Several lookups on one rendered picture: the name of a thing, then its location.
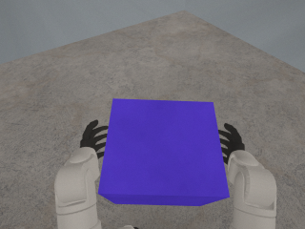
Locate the left robot forearm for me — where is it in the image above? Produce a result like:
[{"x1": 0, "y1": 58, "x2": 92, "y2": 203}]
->
[{"x1": 54, "y1": 147, "x2": 102, "y2": 229}]

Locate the robot right hand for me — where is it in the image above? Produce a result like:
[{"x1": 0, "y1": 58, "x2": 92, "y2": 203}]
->
[{"x1": 218, "y1": 123, "x2": 245, "y2": 165}]

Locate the right robot forearm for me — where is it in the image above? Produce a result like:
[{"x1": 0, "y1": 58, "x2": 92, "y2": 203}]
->
[{"x1": 227, "y1": 150, "x2": 277, "y2": 229}]

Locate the robot left hand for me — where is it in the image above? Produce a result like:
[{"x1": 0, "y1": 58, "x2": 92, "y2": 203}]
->
[{"x1": 80, "y1": 119, "x2": 109, "y2": 159}]

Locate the carton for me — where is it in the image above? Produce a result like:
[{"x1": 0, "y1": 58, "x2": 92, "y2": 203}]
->
[{"x1": 97, "y1": 98, "x2": 230, "y2": 206}]

